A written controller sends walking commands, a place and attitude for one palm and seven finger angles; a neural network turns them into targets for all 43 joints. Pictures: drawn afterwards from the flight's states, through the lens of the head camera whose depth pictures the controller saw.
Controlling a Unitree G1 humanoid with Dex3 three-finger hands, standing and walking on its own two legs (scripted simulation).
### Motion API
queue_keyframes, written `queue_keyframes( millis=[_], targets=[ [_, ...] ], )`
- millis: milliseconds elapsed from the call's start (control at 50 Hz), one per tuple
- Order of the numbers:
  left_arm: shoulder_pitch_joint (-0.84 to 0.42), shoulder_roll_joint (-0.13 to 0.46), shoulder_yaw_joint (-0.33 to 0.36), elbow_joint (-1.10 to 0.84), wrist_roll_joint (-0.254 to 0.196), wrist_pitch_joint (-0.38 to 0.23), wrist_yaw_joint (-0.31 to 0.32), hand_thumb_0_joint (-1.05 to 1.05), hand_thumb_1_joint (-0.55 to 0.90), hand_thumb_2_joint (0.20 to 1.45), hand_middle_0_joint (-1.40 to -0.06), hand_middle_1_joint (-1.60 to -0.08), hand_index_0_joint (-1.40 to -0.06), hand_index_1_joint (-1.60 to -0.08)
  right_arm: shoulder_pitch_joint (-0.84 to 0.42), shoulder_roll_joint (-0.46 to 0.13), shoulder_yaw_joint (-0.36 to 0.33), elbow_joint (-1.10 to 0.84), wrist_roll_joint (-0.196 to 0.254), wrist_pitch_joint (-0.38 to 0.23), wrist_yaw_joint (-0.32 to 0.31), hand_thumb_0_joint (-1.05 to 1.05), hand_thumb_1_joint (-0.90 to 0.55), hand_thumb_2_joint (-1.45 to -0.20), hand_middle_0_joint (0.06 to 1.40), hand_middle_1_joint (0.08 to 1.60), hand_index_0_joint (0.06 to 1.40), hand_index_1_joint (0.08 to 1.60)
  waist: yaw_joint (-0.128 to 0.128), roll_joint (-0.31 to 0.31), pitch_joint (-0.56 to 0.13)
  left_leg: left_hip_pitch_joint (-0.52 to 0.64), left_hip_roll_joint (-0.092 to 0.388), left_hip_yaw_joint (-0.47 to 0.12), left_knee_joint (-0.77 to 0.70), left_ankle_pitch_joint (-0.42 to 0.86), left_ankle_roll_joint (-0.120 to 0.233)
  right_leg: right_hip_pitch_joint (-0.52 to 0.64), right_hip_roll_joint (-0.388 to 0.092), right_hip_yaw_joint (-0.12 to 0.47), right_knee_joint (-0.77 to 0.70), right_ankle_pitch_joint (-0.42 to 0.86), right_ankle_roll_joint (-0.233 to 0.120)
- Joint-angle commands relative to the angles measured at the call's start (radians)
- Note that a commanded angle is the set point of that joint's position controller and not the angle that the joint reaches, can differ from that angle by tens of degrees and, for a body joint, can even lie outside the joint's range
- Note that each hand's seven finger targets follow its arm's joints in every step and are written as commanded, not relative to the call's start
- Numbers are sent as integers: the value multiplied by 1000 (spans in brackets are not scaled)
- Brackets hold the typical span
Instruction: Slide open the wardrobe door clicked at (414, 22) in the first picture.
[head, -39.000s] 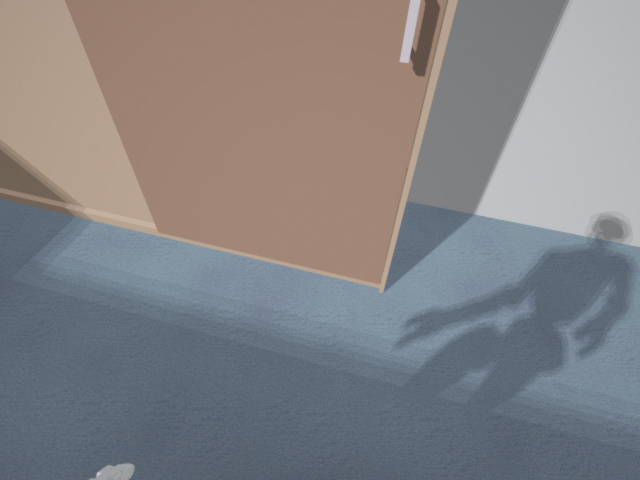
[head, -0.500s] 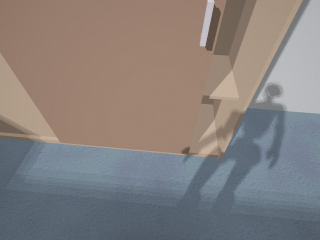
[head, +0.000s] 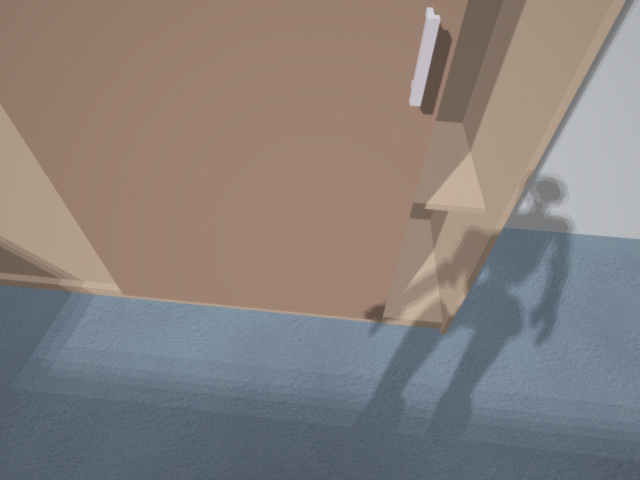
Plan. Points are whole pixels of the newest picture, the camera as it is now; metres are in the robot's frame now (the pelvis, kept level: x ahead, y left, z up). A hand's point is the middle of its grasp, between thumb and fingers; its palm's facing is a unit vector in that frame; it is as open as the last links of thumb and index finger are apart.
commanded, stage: take the last steps up to it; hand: right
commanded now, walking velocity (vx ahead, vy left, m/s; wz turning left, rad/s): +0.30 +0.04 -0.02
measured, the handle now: (422, 58) +0.73 -0.12 +0.20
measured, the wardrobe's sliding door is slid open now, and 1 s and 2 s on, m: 0.22 0.22 0.22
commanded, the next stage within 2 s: come to a stop and stand still in 0.62 s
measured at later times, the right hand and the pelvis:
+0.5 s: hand out of the picture +0.15 -0.20 -0.19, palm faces +0.01 +0.99 -0.15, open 7.3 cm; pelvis +0.11 -0.02 -0.01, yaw -1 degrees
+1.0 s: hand (429, 383) +0.33 -0.17 -0.20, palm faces +0.09 +0.98 -0.17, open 7.2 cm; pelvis +0.25 +0.00 -0.02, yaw -3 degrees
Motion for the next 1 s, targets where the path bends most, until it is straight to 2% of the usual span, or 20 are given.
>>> queue_keyframes(
  millis=[0, 120, 180, 200, 220, 240, 280, 320, 420, 540, 600, 620, 640, 660, 700, 740, 780, 920, 940, 980],
  targets=[
    [34, 63, 12, -30, 12, -2, -7, 0, 900, 900, -200, -300, -200, -300, 84, -108, -26, -5, -6, 0, 3, 0, -900, -900, 200, 300, 200, 300, -9, 46, 47, -62, 123, -122, -58, -171, 53, -72, -90, 68, 32, -118, 7],
    [36, 6, 17, -58, 12, -13, -4, 0, 900, 900, -200, -300, -200, -300, 204, -100, -54, 9, -9, -11, 0, 0, -900, -900, 200, 300, 200, 300, -38, 168, 140, 47, 242, -251, -67, -58, 172, -329, -62, -14, 324, -243, 21],
    [132, -19, 27, -50, 6, -24, 0, 0, 900, 900, -200, -300, -200, -300, 212, -77, -64, -3, -11, -19, -3, 0, -900, -900, 200, 300, 200, 300, 5, 106, 134, -3, 229, -188, 36, 124, 166, -231, -76, -28, 249, -200, 8],
    [239, -19, 31, -19, 8, -32, 1, 0, 900, 900, -200, -300, -200, -300, 174, -58, -62, -15, -7, -18, -2, 0, -900, -900, 200, 300, 200, 300, 60, 29, 107, -118, 168, -96, 172, 202, 119, -43, -84, -14, 124, -40, -10],
    [390, 41, 49, 33, 22, -45, 10, 0, 900, 900, -200, -300, -200, -300, 147, 0, -57, -47, -1, -21, 6, 0, -900, -900, 200, 300, 200, 300, 108, -214, 69, -309, 33, 21, 464, 149, 51, 163, -207, 188, 49, 190, -76],
    [557, 83, 59, 87, 23, -50, 29, 0, 900, 900, -200, -300, -200, -300, 55, 40, -38, -100, 0, -28, 5, 0, -900, -900, 200, 300, 200, 300, 158, -403, 76, -570, -57, 65, 736, -317, 11, 328, -378, 427, -14, 633, -141],
    [580, 0, 32, 101, 13, -42, 49, 0, 900, 900, -200, -300, -200, -300, 16, 13, -60, -98, -3, -24, -5, 0, -900, -900, 200, 300, 200, 300, 126, -212, 102, -623, 28, -68, 895, -280, 39, 295, -399, 310, 59, 936, -122],
    [497, -19, 36, 59, 15, -56, 47, 0, 900, 900, -200, -300, -200, -300, 34, 62, -61, -95, -5, -17, 12, 0, -900, -900, 200, 300, 200, 300, 78, -81, 117, -604, 53, -58, 881, -195, 24, 215, -350, 233, -4, 689, -123],
    [465, -64, 30, 51, 9, -73, 49, 0, 900, 900, -200, -300, -200, -300, 11, 120, -59, -122, -7, 4, 37, 0, -900, -900, 200, 300, 200, 300, 33, -110, 157, -601, 61, -13, 734, 3, 8, 107, -259, 110, -105, 440, -91],
    [484, -49, 37, 63, 14, -59, 51, 0, 900, 900, -200, -300, -200, -300, -51, 111, -55, -153, 0, 1, 34, 0, -900, -900, 200, 300, 200, 300, 34, -135, 145, -404, 4, 48, 381, 54, 53, 103, -262, 60, -34, 612, -104],
    [439, -23, 46, 52, 4, -48, 46, 0, 900, 900, -200, -300, -200, -300, 157, 72, -73, -99, -4, -8, 23, 0, -900, -900, 200, 300, 200, 300, -64, -92, 29, -104, -50, 77, 287, 113, 79, 58, -244, 16, 184, 677, -76],
    [419, -29, 49, 41, -5, -47, 40, 0, 900, 900, -200, -300, -200, -300, 273, 35, -86, -66, -8, -15, 19, 0, -900, -900, 200, 300, 200, 300, -119, -53, -18, 84, -26, 39, 241, 154, 98, -47, -193, -11, 349, 576, -50],
    [453, -77, 48, 26, -16, -48, 28, 0, 900, 900, -200, -300, -200, -300, 376, -51, -108, -41, -15, -27, 8, 0, -900, -900, 200, 300, 200, 300, -143, 148, -105, 259, 187, -238, 171, 212, 187, -233, -67, -67, 643, 200, -13],
    [493, -113, 47, 8, -21, -43, 32, 0, 900, 900, -200, -300, -200, -300, 380, -98, -117, -35, -2, -32, 4, 0, -900, -900, 200, 300, 200, 300, -95, 288, -172, 259, 404, -550, 28, 240, 292, -343, 24, -5, 989, -414, -7],
    [384, -139, 48, -18, -17, -20, 25, 0, 900, 900, -200, -300, -200, -300, 186, -41, -96, -94, 5, -13, -16, 0, -900, -900, 200, 300, 200, 300, -43, 92, 74, -118, 370, -468, -114, -182, 278, -379, -86, 107, 1023, -351, -25],
    [395, -156, 38, -21, -1, 4, 22, 0, 900, 900, -200, -300, -200, -300, 33, 28, -68, -146, -7, -16, -24, 0, -900, -900, 200, 300, 200, 300, 39, 39, 114, -410, 318, -278, -124, -27, 216, -247, -126, 134, 908, -271, -5],
    [453, -196, 24, -10, -3, 20, 19, 0, 900, 900, -200, -300, -200, -300, -18, 40, -60, -164, -20, -24, -32, 0, -900, -900, 200, 300, 200, 300, 84, 16, 52, -438, 262, -145, -92, 165, 182, -131, -107, 100, 711, -259, 13],
    [346, -123, 52, -92, -5, 24, 13, 0, 900, 900, -200, -300, -200, -300, 41, 4, -92, -171, -10, 2, -27, 0, -900, -900, 200, 300, 200, 300, 47, 106, -19, -263, 228, -121, 128, 361, 145, -92, -52, 62, 242, -7, 38],
    [341, -83, 61, -99, -3, 16, 14, 0, 900, 900, -200, -300, -200, -300, 43, 15, -89, -177, -7, 9, -27, 0, -900, -900, 200, 300, 200, 300, 44, 32, -34, -283, 180, -87, 192, 297, 98, -42, -103, 111, 153, 178, 13],
    [244, 28, 75, -156, 10, 4, 25, 0, 900, 900, -200, -300, -200, -300, 90, 62, -79, -196, 2, 22, -24, 0, -900, -900, 200, 300, 200, 300, 4, -236, -43, -274, 7, 19, 424, -197, -8, -102, -371, 343, 13, 648, -144]
  ],
)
